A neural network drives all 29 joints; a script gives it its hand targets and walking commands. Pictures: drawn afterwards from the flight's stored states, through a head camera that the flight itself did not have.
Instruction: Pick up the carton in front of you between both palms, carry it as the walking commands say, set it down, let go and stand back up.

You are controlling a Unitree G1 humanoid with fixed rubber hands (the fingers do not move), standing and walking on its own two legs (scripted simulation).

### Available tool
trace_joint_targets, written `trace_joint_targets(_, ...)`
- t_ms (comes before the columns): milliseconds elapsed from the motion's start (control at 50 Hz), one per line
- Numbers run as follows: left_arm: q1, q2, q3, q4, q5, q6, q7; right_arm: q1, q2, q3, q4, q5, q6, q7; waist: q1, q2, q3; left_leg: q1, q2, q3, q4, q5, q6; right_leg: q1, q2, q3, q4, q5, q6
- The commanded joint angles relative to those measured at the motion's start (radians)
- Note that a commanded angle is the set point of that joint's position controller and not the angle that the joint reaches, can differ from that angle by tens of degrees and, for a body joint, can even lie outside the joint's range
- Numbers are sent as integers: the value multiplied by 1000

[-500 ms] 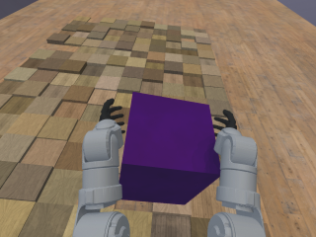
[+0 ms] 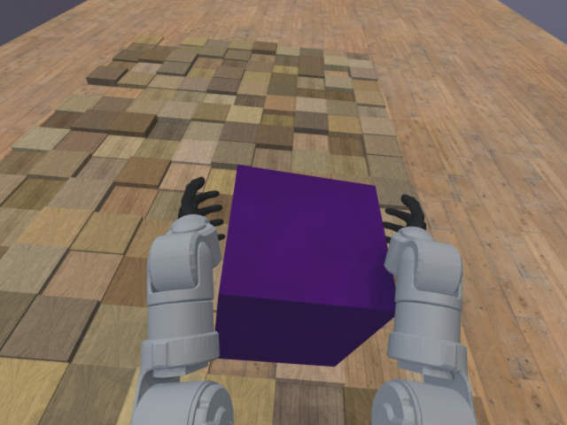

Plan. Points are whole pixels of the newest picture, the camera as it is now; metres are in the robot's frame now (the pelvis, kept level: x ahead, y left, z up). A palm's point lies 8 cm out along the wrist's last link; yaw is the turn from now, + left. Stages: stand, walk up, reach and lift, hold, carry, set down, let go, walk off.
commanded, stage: carry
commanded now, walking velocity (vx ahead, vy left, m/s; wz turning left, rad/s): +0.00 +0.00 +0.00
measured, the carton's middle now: (290, 275) +0.34 +0.00 +0.03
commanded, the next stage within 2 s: none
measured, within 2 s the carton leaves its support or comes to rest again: neither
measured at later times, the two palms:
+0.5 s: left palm (195, 226) +0.34 +0.14 +0.13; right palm (406, 239) +0.34 -0.15 +0.13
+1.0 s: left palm (193, 224) +0.34 +0.14 +0.13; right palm (402, 238) +0.34 -0.15 +0.13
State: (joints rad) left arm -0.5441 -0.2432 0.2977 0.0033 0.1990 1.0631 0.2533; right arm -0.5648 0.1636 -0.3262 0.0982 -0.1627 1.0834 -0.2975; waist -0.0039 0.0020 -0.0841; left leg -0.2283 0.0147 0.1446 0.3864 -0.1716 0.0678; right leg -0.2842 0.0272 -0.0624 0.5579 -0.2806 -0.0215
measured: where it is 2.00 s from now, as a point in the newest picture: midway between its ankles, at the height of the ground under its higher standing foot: outside the picture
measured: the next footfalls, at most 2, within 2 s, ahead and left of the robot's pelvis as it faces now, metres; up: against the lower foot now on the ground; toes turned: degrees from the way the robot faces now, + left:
none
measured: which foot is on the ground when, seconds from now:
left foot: down 0.00-1.00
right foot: down 0.00-1.00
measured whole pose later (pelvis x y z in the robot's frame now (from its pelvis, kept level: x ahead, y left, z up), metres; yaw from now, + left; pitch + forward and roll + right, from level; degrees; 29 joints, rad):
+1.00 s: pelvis +0.01 +0.00 +0.00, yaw +0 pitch +1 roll -2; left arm -0.54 -0.25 0.29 -0.02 0.19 1.06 0.25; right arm -0.54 0.17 -0.32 0.08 -0.16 1.07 -0.29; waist 0.01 0.00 -0.08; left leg -0.23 0.02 0.14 0.42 -0.21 0.06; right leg -0.27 0.03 -0.07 0.56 -0.31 -0.02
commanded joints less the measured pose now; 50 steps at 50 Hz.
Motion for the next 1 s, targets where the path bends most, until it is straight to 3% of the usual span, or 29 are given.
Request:
trace_joint_targets(0,-561,-789,-527,85,-235,12,-79,-611,836,539,10,255,-11,152,-6,50,-275,105,162,-142,-35,125,-33,17,-124,123,-82,134,-46)
trace_joint_targets(20,-575,-791,-519,98,-225,12,-77,-628,849,553,-12,258,-11,155,1,-32,-283,118,168,-140,-35,107,-33,37,-137,140,-94,170,-56)
trace_joint_targets(80,-574,-862,-566,95,-277,8,-87,-673,849,571,-79,266,-20,156,2,-57,-302,144,147,-125,-8,100,-24,28,-144,128,-83,185,-55)
trace_joint_targets(160,-533,-825,-528,115,-248,17,-88,-663,831,579,-72,273,-19,157,12,67,-313,149,150,-124,10,166,-35,34,-132,118,-61,158,-52)
trace_joint_targets(200,-557,-818,-555,79,-248,11,-83,-631,850,559,-11,285,-15,164,-3,-10,-299,128,161,-146,-25,147,-12,35,-122,120,-59,145,-50)
trace_joint_targets(240,-549,-797,-549,74,-240,4,-83,-626,848,546,-23,269,-21,166,1,27,-319,167,140,-126,7,101,-18,39,-140,144,-88,193,-63)
trace_joint_targets(260,-543,-781,-540,73,-222,8,-81,-577,847,556,33,271,-11,164,-8,-27,-269,94,172,-156,-9,103,-29,52,-129,135,-97,208,-60)
trace_joint_targets(280,-591,-783,-544,53,-233,1,-77,-626,871,565,-3,270,-18,164,-3,-33,-285,121,142,-135,-13,97,-25,53,-139,121,-80,210,-51)
trace_joint_targets(320,-580,-851,-585,38,-284,2,-83,-667,872,602,-96,288,-29,155,-9,-16,-351,148,154,-126,30,135,-13,69,-135,128,-78,243,-57)
trace_joint_targets(380,-524,-799,-552,118,-232,21,-83,-642,796,562,-40,258,-13,155,14,34,-295,139,158,-126,14,194,-17,45,-146,143,-59,225,-69)
trace_joint_targets(400,-532,-798,-544,95,-232,21,-77,-591,805,556,-4,258,-13,153,6,37,-291,137,164,-142,12,253,-41,53,-122,111,-61,193,-52)
trace_joint_targets(420,-604,-824,-571,40,-268,9,-78,-634,849,560,-71,282,-26,163,0,39,-324,164,168,-150,12,271,-24,49,-121,108,-46,209,-51)
trace_joint_targets(460,-519,-806,-547,92,-220,19,-78,-625,821,546,-45,280,-22,165,-6,24,-317,161,173,-156,7,237,-6,49,-128,129,-63,209,-48)
trace_joint_targets(540,-543,-835,-533,123,-222,15,-73,-668,833,571,-48,264,-24,163,2,9,-288,110,166,-150,-12,172,-39,71,-113,116,-61,165,-44)
trace_joint_targets(560,-566,-844,-568,51,-265,6,-79,-621,830,555,-59,275,-19,162,-10,70,-291,144,187,-185,-42,221,-67,49,-104,120,-63,125,-38)
trace_joint_targets(600,-575,-797,-551,73,-246,11,-72,-598,855,532,22,286,-10,170,-5,48,-301,133,170,-163,-40,191,-37,49,-109,101,-43,123,-42)
trace_joint_targets(620,-553,-793,-542,39,-220,5,-70,-613,881,558,-10,292,-15,172,-11,-1,-317,159,170,-156,-19,219,-36,67,-94,83,-64,117,-29)
trace_joint_targets(640,-522,-836,-554,93,-248,11,-79,-677,837,586,-96,303,-22,174,-4,14,-308,189,180,-151,-19,319,-43,23,-97,99,-17,174,-40)
trace_joint_targets(660,-596,-841,-559,39,-247,5,-79,-663,857,575,-39,286,-16,171,-2,66,-307,193,201,-158,14,439,-48,25,-96,72,-29,168,-27)
trace_joint_targets(680,-538,-814,-566,85,-251,16,-75,-599,820,558,-13,283,-9,167,-1,66,-325,245,199,-153,5,465,-66,-8,-94,90,-7,114,-29)
trace_joint_targets(700,-530,-836,-552,81,-234,11,-79,-725,849,608,-110,295,-30,161,0,54,-339,241,193,-154,22,529,-58,6,-83,78,-11,135,-29)
trace_joint_targets(740,-549,-830,-565,69,-267,15,-79,-591,824,571,-66,276,-22,155,-7,34,-356,243,210,-185,8,429,-67,33,-91,89,-32,118,-17)
trace_joint_targets(760,-459,-836,-530,123,-237,25,-88,-711,809,589,-169,287,-26,156,-6,3,-319,218,195,-180,10,344,-41,26,-98,113,-51,168,-27)
trace_joint_targets(820,-525,-796,-561,66,-247,13,-78,-595,840,564,-11,280,-14,157,-12,64,-317,206,174,-148,-3,257,-43,41,-117,126,-50,179,-40)
trace_joint_targets(900,-592,-839,-583,34,-278,7,-91,-608,846,577,-60,280,-15,170,1,18,-348,179,158,-126,24,244,-22,79,-133,120,-44,236,-49)
trace_joint_targets(920,-526,-842,-563,106,-253,13,-91,-695,824,591,-95,287,-24,167,-3,30,-307,183,162,-145,6,288,-59,56,-106,93,-37,190,-39)
trace_joint_targets(940,-567,-795,-558,28,-247,1,-85,-615,869,577,-30,292,-14,176,-8,58,-314,207,174,-130,0,291,-60,29,-113,112,-40,181,-43)
trace_joint_targets(960,-551,-835,-584,79,-251,19,-92,-626,793,556,-70,259,-24,167,-7,122,-281,196,167,-142,-15,290,-68,17,-95,85,-42,109,-24)
trace_joint_targets(980,-506,-809,-558,77,-240,18,-90,-615,833,579,-39,281,-14,161,-1,54,-295,187,172,-152,-9,235,-37,31,-106,115,-51,160,-41)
